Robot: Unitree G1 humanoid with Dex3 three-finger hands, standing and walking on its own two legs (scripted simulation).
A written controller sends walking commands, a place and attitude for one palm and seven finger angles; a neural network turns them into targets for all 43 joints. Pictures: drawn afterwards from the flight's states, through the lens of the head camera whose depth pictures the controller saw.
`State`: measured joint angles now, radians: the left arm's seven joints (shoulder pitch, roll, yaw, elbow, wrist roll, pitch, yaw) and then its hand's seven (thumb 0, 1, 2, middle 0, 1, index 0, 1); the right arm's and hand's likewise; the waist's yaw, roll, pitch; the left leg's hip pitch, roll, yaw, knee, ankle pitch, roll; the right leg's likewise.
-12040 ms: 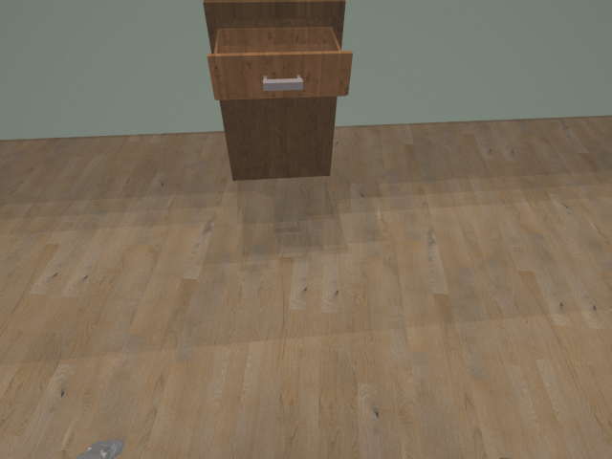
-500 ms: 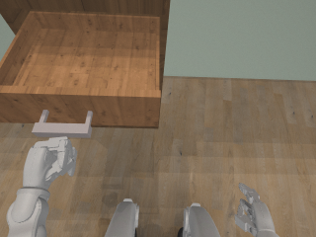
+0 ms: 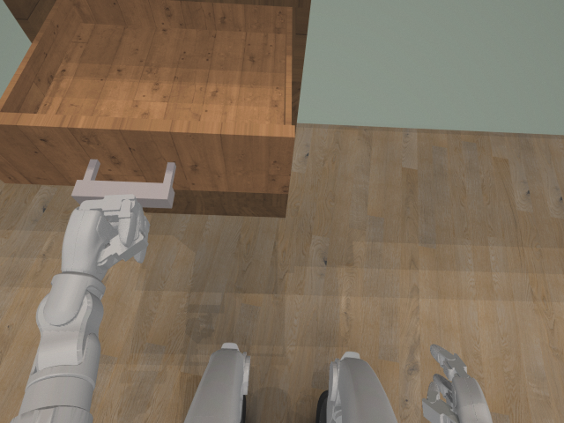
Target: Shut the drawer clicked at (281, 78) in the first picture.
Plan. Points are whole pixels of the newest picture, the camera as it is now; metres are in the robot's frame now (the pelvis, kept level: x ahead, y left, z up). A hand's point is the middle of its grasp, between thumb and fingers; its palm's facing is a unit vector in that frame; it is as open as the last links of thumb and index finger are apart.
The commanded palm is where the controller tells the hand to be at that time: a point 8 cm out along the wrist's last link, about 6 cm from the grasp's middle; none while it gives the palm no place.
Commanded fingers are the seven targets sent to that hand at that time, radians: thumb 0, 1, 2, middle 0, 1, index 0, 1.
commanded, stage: push the drawer shut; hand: left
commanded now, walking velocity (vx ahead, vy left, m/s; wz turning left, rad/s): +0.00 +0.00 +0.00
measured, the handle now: (128, 180) +0.42 +0.25 +0.04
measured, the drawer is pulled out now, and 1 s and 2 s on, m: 0.27 0.15 0.03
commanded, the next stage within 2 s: none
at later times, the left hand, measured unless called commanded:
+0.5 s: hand (155, 186) +0.42 +0.21 +0.04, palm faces +0.03 -1.00 -0.05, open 3.2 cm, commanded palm +0.41 +0.25 +0.04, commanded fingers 0.00 0.90 0.90 -1.40 -1.60 -1.40 -1.60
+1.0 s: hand (158, 158) +0.46 +0.22 +0.04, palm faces +0.02 -1.00 -0.05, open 3.2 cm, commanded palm +0.47 +0.25 +0.04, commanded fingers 0.00 0.90 0.90 -1.40 -1.60 -1.40 -1.60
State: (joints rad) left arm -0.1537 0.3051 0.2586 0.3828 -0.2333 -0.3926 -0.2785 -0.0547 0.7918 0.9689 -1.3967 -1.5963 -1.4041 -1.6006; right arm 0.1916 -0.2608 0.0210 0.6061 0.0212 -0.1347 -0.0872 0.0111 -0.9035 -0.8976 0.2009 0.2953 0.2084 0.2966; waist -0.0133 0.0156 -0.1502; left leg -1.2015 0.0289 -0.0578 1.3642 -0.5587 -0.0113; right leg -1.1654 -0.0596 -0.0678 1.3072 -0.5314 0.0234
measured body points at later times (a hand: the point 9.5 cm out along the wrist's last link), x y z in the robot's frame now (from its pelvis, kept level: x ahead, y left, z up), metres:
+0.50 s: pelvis +0.00 +0.00 +0.01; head +0.13 +0.02 +0.44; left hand +0.41 +0.26 +0.04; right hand +0.10 -0.27 -0.11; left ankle +0.04 +0.12 -0.61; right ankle +0.05 -0.14 -0.61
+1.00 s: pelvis +0.00 +0.00 +0.00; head +0.15 +0.02 +0.42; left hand +0.46 +0.27 +0.04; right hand +0.09 -0.28 -0.11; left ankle +0.04 +0.12 -0.61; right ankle +0.05 -0.14 -0.61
